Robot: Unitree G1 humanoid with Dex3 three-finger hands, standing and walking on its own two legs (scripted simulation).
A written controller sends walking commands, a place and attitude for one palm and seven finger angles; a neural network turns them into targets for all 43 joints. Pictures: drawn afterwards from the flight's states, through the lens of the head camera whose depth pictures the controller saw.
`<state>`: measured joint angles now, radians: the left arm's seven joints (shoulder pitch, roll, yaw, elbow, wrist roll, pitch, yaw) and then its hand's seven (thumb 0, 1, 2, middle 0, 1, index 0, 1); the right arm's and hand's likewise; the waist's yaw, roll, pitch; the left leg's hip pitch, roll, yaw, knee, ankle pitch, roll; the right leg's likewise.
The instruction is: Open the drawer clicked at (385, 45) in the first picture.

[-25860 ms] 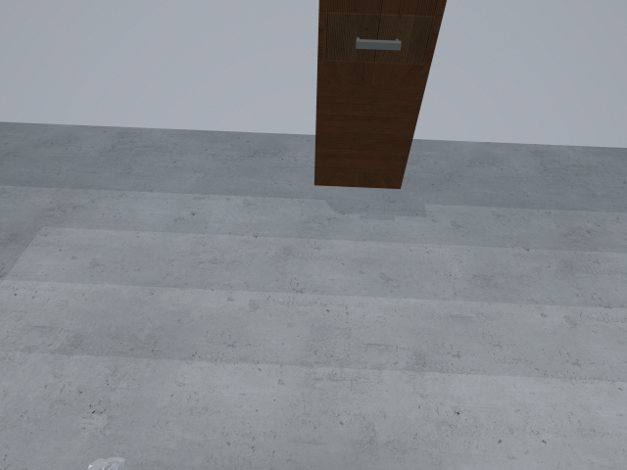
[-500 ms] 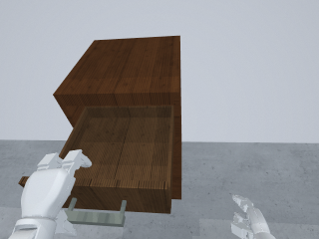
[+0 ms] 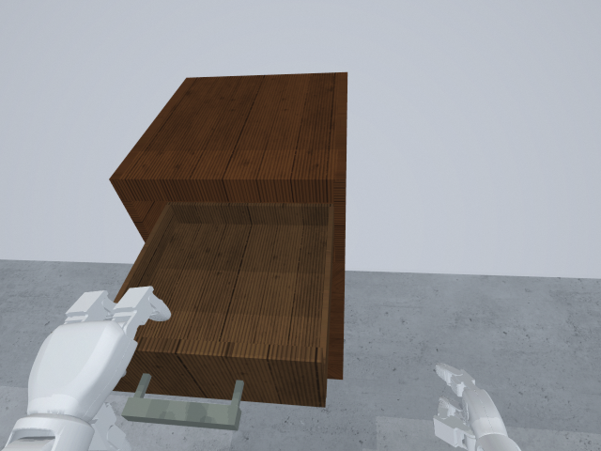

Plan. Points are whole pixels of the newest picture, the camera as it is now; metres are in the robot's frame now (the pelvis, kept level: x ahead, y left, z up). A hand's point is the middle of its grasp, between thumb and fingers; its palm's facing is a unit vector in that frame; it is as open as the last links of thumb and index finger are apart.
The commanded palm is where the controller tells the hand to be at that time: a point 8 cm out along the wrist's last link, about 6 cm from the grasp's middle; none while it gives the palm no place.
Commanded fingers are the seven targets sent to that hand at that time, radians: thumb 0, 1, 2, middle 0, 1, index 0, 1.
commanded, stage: draw the hand back to the body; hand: left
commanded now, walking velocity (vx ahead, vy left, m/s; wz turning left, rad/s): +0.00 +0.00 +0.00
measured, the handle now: (186, 398) +0.19 +0.21 -0.05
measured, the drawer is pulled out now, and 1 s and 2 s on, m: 0.30 0.30 0.30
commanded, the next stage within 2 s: step back with the hand held close in 1.36 s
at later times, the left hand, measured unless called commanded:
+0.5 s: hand (122, 357) +0.17 +0.22 +0.13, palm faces +0.27 -0.81 -0.52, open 13.6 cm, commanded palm +0.13 +0.26 +0.17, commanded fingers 0.00 -0.22 0.42 -0.28 -1.02 -0.28 -1.02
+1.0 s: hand (105, 326) +0.19 +0.23 +0.16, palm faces +0.39 -0.83 -0.41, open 10.0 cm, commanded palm +0.14 +0.27 +0.18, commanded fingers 0.00 0.65 0.80 -0.22 -0.46 -0.22 -0.46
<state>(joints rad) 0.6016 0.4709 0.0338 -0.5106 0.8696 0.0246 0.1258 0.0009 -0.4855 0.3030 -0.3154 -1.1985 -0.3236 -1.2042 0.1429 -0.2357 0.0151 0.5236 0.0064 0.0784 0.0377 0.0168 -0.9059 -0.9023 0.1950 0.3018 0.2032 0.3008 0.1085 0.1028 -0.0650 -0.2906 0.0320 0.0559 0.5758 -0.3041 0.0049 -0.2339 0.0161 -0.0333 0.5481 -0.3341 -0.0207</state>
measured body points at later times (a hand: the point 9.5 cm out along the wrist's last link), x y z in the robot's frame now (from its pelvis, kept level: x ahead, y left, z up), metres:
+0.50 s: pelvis +0.00 +0.01 +0.00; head -0.01 -0.02 +0.45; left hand +0.15 +0.26 +0.16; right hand +0.21 -0.19 -0.07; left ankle +0.00 +0.11 -0.73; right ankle -0.03 -0.11 -0.73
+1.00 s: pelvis +0.01 -0.01 +0.01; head +0.01 -0.03 +0.46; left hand +0.16 +0.27 +0.18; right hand +0.22 -0.22 -0.07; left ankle +0.00 +0.11 -0.73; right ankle -0.03 -0.11 -0.73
